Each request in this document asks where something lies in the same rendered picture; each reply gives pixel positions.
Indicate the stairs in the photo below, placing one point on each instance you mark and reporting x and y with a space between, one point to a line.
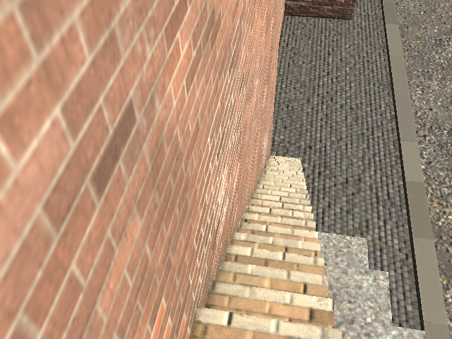
271 284

